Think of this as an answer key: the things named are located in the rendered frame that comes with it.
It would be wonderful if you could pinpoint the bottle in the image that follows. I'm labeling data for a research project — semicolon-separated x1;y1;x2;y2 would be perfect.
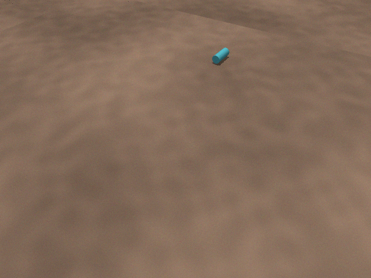
212;47;229;64

